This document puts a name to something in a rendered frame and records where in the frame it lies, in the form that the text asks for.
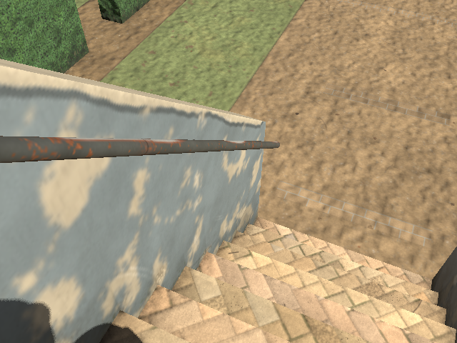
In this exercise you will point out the stairs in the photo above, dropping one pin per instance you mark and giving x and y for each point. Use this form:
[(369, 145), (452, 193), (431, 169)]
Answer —
[(273, 284)]

